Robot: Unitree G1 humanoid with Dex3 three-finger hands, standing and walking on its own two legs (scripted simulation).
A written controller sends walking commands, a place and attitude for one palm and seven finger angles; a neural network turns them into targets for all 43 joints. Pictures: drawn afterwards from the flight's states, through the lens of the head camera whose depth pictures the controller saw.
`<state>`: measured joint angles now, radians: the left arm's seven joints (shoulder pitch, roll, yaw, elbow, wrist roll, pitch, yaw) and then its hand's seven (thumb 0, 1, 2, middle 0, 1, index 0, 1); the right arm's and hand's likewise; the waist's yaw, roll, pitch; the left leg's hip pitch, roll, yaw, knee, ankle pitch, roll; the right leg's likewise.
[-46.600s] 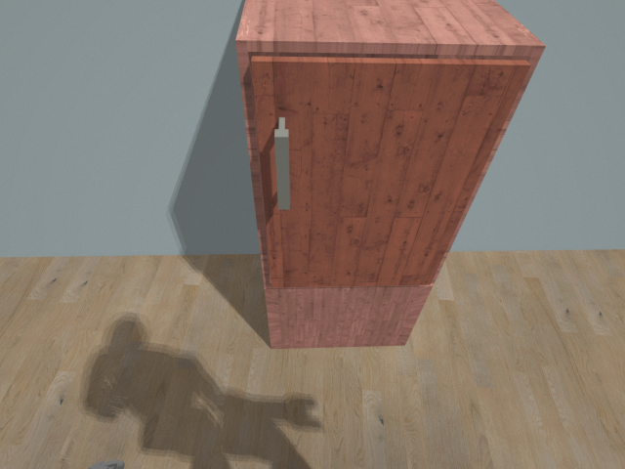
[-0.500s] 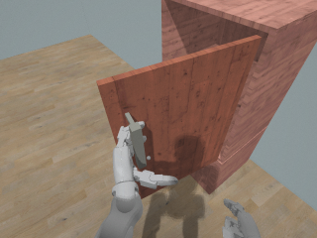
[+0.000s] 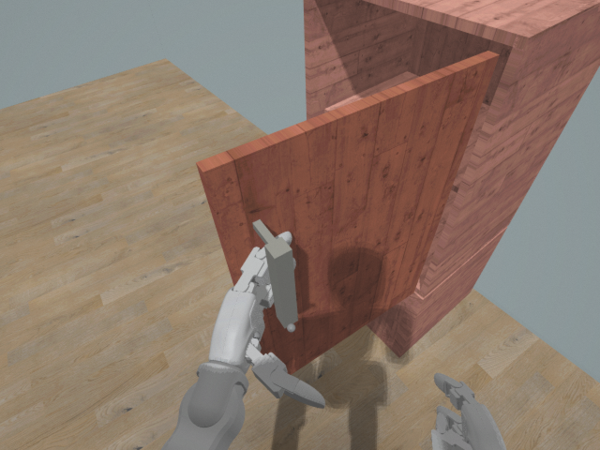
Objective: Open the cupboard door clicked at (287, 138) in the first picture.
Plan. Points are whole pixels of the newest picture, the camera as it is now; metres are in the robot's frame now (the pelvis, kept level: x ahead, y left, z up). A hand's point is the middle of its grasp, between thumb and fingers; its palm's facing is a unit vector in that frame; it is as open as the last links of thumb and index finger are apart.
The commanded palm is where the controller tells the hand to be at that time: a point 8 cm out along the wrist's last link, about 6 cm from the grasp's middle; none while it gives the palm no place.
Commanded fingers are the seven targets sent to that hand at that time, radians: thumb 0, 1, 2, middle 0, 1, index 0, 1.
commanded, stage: slide the hand sideways off the handle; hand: left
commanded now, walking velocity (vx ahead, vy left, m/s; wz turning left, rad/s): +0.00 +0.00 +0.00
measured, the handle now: (274, 276) +0.31 +0.05 +0.10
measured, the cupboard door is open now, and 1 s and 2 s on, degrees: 85 84 84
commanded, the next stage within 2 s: draw the hand back to the body in 0.90 s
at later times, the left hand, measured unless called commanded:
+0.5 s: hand (261, 345) +0.22 +0.06 +0.09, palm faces -0.15 -0.99 -0.02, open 16.0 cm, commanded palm +0.20 +0.13 +0.09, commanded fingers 0.00 -0.50 0.30 -0.15 -0.30 -0.15 -0.30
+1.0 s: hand (202, 369) +0.20 +0.12 +0.09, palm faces -0.10 -0.99 -0.02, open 16.3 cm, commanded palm +0.18 +0.17 +0.10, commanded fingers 0.00 -0.50 0.30 -0.15 -0.30 -0.15 -0.30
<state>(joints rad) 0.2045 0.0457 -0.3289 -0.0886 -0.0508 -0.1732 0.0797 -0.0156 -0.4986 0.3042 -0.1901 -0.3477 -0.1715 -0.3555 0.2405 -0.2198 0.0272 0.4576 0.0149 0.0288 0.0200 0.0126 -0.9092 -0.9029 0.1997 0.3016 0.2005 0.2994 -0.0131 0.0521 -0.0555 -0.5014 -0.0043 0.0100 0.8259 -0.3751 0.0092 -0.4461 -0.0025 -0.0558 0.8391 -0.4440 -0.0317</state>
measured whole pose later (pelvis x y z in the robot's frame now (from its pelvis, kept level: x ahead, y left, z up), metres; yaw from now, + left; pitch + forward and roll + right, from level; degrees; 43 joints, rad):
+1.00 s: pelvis +0.01 -0.01 -0.01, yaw +1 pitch +6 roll -1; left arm 0.57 0.19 -0.03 -0.33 -0.22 -0.26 -0.19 -0.02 -0.50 0.30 -0.16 -0.30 -0.16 -0.31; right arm 0.28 -0.25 0.01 0.42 0.04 -0.07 -0.04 0.01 -0.91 -0.90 0.20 0.30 0.20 0.30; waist 0.00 0.06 -0.10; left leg -0.60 0.01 -0.02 0.91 -0.43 0.00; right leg -0.52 0.01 -0.09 0.90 -0.49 -0.04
